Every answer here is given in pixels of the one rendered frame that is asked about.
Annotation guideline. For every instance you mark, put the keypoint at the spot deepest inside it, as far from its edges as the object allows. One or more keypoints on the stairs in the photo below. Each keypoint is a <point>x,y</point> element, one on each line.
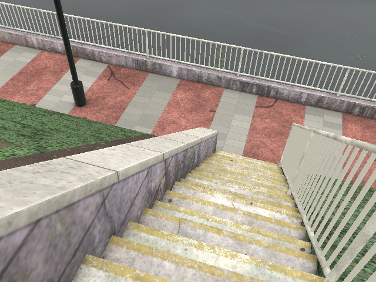
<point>229,220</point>

